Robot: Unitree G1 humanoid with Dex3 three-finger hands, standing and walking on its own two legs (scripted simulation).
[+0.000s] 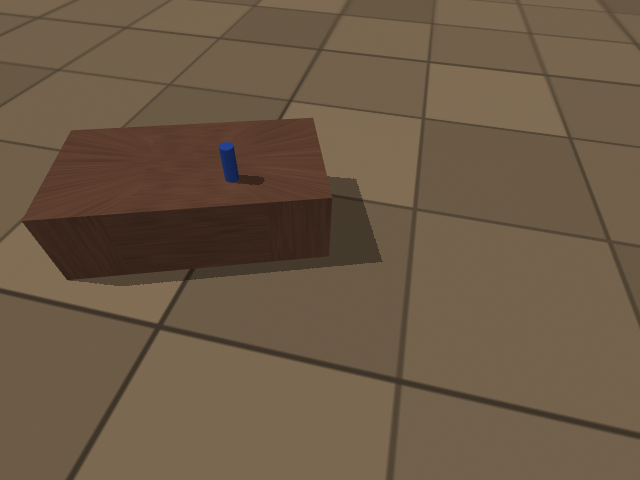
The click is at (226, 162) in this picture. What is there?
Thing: squat round
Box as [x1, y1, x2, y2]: [219, 142, 238, 182]
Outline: 224,142 219,145 219,151 225,179 230,182 235,181 238,178 233,145 229,142
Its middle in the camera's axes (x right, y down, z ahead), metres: -0.34 -0.30 +1.42
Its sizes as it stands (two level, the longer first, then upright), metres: 0.053 0.053 0.143
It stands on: a support 0.33 m high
